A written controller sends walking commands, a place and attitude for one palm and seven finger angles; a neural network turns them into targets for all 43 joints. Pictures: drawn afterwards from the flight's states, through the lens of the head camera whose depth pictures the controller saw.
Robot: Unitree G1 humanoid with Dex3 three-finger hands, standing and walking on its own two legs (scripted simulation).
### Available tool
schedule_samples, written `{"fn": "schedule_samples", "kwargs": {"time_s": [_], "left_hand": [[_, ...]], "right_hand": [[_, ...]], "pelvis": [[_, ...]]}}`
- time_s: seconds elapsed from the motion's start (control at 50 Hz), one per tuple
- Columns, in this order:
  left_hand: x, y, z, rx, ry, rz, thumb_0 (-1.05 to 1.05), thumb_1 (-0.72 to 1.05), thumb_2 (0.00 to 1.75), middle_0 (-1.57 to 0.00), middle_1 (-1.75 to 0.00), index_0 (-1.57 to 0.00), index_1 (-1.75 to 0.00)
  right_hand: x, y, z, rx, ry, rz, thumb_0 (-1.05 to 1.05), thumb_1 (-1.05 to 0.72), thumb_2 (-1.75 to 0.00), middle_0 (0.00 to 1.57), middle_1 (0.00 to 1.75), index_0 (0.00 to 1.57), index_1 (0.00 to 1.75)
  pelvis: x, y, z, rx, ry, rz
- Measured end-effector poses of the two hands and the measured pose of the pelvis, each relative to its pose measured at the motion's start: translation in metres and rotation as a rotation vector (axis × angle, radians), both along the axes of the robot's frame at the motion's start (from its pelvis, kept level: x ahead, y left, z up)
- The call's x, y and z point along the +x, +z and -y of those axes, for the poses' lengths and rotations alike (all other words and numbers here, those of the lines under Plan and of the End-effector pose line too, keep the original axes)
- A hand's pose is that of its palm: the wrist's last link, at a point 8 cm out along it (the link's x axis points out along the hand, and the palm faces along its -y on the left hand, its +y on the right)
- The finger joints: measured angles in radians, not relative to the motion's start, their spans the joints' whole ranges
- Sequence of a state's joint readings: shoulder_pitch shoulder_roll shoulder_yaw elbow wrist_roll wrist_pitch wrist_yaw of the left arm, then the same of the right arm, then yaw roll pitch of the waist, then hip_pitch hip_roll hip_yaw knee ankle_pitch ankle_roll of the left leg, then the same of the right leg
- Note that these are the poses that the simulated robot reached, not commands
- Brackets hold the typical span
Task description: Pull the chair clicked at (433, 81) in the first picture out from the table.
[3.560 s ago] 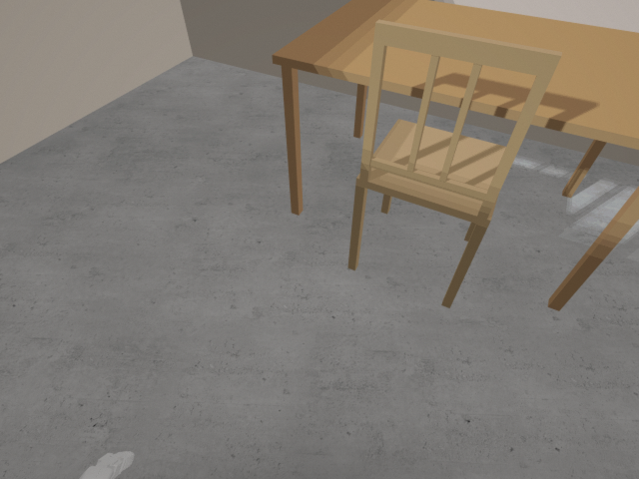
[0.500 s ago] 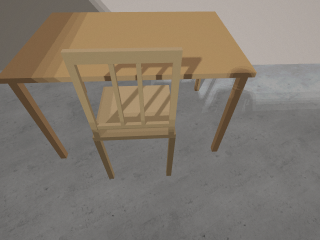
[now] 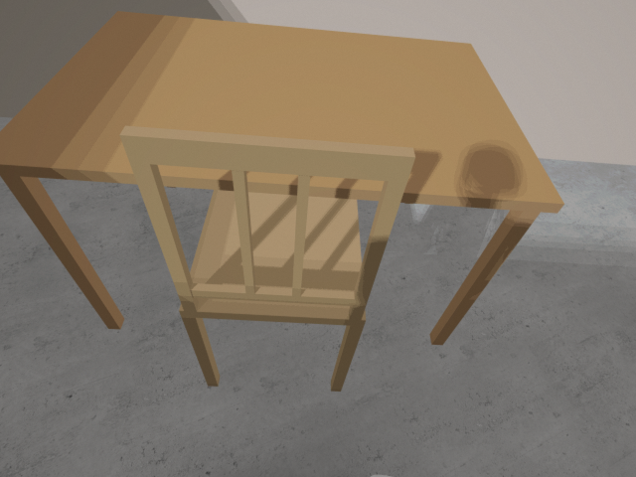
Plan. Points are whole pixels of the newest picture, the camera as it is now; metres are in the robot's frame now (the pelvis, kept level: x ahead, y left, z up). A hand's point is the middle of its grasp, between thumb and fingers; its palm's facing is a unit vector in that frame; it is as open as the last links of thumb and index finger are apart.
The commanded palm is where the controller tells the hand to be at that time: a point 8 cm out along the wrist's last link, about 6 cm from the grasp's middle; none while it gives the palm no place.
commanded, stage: come to a stop and stand still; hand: left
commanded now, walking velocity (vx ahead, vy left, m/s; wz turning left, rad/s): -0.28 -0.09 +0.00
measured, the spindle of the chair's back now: (245, 239) +0.50 +0.16 -0.05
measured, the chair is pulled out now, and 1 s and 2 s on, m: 0.00 0.00 0.00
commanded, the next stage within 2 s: none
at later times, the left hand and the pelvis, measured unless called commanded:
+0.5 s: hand out of the picture +0.07 +0.16 -0.17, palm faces +0.10 -0.97 -0.24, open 7.3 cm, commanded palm none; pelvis +0.02 -0.02 +0.00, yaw +3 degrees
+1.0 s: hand out of the picture -0.06 +0.18 -0.17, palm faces +0.06 -0.98 -0.21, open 7.4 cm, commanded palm none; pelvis -0.04 +0.01 +0.01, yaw +2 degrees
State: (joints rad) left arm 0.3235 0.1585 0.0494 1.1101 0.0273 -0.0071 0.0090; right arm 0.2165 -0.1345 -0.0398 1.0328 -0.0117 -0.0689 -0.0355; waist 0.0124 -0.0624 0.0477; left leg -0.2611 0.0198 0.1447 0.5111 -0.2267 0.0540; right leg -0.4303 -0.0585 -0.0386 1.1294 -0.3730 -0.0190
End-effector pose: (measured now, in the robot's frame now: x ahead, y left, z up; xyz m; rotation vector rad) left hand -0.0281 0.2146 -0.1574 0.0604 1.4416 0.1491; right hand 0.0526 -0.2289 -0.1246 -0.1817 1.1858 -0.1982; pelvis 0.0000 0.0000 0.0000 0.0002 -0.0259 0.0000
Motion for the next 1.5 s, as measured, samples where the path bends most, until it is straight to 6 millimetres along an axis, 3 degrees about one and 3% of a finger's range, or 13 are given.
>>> {"fn": "schedule_samples", "kwargs": {"time_s": [0.06, 0.16, 0.26, 0.42, 0.56, 0.68, 0.8, 1.0, 1.22, 1.36, 1.5], "left_hand": [[0.039, 0.007, 0.002, 0.024, 0.001, 0.076, 0.01, 0.91, 0.9, -0.19, -0.3, -0.19, -0.3], [0.074, 0.012, 0.005, 0.084, -0.018, 0.103, 0.02, 0.94, 0.9, -0.19, -0.3, -0.19, -0.3], [0.087, 0.014, 0.021, 0.108, -0.053, 0.083, 0.01, 0.93, 0.9, -0.19, -0.3, -0.19, -0.3], [0.096, 0.023, 0.016, 0.127, -0.017, 0.134, 0.01, 0.93, 0.9, -0.2, -0.3, -0.2, -0.3], [0.076, 0.01, -0.011, 0.107, 0.009, 0.17, 0.01, 0.91, 0.9, -0.2, -0.3, -0.2, -0.3], [0.044, 0.007, -0.031, 0.079, 0.027, 0.117, 0.01, 0.91, 0.9, -0.2, -0.3, -0.2, -0.3], [0.007, 0.012, -0.036, 0.078, 0.036, 0.057, 0.01, 0.91, 0.9, -0.19, -0.3, -0.19, -0.3], [-0.04, 0.023, -0.013, 0.08, -0.003, -0.036, 0.01, 0.91, 0.9, -0.19, -0.3, -0.19, -0.3], [-0.054, 0.019, 0.02, 0.03, -0.012, -0.018, 0.01, 0.91, 0.9, -0.19, -0.3, -0.2, -0.3], [-0.057, 0.017, 0.033, 0.013, -0.005, -0.02, 0.01, 0.91, 0.9, -0.2, -0.3, -0.2, -0.3], [-0.061, 0.018, 0.038, 0.015, 0.001, -0.038, 0.01, 0.91, 0.9, -0.2, -0.3, -0.2, -0.3]], "right_hand": [[0.001, -0.001, 0.003, 0.011, 0.011, -0.059, 0.0, -0.94, -0.9, 0.2, 0.3, 0.2, 0.3], [0.004, -0.015, 0.012, 0.049, -0.003, -0.133, 0.01, -0.93, -0.9, 0.2, 0.3, 0.2, 0.3], [0.01, -0.033, 0.027, 0.091, -0.05, -0.165, 0.01, -0.93, -0.9, 0.2, 0.3, 0.2, 0.3], [0.011, -0.026, 0.032, 0.073, -0.014, -0.201, 0.01, -0.91, -0.9, 0.19, 0.3, 0.19, 0.3], [0.01, -0.016, 0.017, 0.02, 0.027, -0.113, 0.01, -0.91, -0.9, 0.19, 0.3, 0.19, 0.3], [-0.017, -0.002, -0.01, 0.005, 0.028, -0.094, 0.01, -0.91, -0.9, 0.19, 0.3, 0.19, 0.3], [-0.039, -0.002, -0.021, 0.01, 0.033, -0.139, 0.01, -0.93, -0.9, 0.2, 0.3, 0.2, 0.3], [-0.083, -0.019, -0.02, 0.078, -0.013, -0.2, 0.01, -0.93, -0.9, 0.2, 0.3, 0.2, 0.3], [-0.125, -0.018, -0.019, 0.111, -0.027, -0.266, 0.01, -0.91, -0.9, 0.2, 0.3, 0.2, 0.3], [-0.138, -0.016, -0.014, 0.109, -0.039, -0.293, 0.01, -0.9, -0.9, 0.2, 0.3, 0.2, 0.3], [-0.134, -0.017, -0.012, 0.111, -0.04, -0.296, 0.01, -0.9, -0.9, 0.19, 0.3, 0.19, 0.3]], "pelvis": [[0.013, 0.005, 0.004, 0.005, 0.011, -0.004], [0.033, 0.001, 0.021, 0.021, 0.019, 0.005], [0.044, -0.006, 0.035, 0.023, 0.016, -0.004], [0.032, 0.0, 0.033, 0.018, 0.042, -0.023], [0.005, -0.006, 0.011, 0.001, 0.046, -0.017], [-0.009, 0.002, -0.007, -0.002, 0.043, -0.005], [-0.019, 0.006, -0.015, 0.008, 0.037, -0.019], [-0.039, 0.007, -0.011, 0.012, 0.028, -0.016], [-0.051, 0.01, 0.005, 0.015, 0.025, 0.004], [-0.052, 0.009, 0.012, 0.014, 0.025, -0.002], [-0.047, 0.009, 0.017, 0.013, 0.023, -0.009]]}}
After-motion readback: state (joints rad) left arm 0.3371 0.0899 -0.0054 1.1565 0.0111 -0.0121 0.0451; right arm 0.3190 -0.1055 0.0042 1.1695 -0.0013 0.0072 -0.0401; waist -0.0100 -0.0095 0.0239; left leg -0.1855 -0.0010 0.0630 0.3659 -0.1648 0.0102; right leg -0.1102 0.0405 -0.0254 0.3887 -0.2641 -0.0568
